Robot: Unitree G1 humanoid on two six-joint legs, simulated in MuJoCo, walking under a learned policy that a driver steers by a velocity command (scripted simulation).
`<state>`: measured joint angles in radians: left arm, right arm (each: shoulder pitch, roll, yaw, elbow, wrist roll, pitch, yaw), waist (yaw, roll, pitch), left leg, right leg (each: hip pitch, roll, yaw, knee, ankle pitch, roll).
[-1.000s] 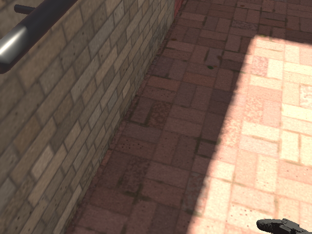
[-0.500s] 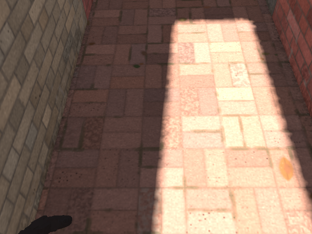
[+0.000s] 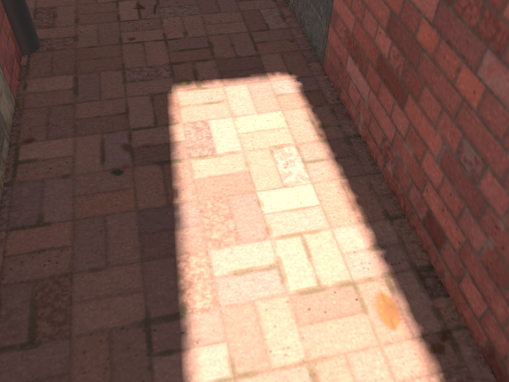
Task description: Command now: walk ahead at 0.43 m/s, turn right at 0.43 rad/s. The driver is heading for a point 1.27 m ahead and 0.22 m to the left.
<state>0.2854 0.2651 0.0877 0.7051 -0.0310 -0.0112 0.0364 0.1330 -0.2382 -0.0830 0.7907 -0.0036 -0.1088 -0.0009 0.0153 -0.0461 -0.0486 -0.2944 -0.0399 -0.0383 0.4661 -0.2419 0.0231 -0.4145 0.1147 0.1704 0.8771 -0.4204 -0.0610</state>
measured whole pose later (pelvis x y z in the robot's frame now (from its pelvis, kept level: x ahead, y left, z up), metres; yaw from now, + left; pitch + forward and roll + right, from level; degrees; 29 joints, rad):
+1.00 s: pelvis +0.49 +0.03 -0.01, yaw +17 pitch +2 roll -1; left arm 0.18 0.29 0.06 0.80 -0.01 -0.12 0.01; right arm 0.21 -0.28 -0.07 0.74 0.01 -0.05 0.03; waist -0.01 -0.02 0.08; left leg -0.37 -0.08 0.00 0.52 -0.17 0.10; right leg -0.44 -0.07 0.03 1.20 -0.38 0.01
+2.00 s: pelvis +0.99 +0.25 +0.00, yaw +21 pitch +0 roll +0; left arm 0.30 0.34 0.06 0.83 -0.03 -0.05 0.00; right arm 0.22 -0.29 -0.04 0.74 -0.01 -0.08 0.01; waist 0.02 -0.05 0.03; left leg -0.24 0.00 0.08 0.42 -0.18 0.03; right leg -0.49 -0.05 0.07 1.14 -0.33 -0.01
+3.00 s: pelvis +1.25 +0.28 +0.00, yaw +12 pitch -1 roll +0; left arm 0.14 0.23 0.06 0.89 0.00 0.02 0.03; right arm 0.19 -0.24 -0.04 1.01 -0.01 -0.04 -0.03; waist 0.00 -0.01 0.03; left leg -0.17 0.03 0.00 0.46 -0.27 -0.03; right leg -0.23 0.04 -0.01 0.45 -0.20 -0.05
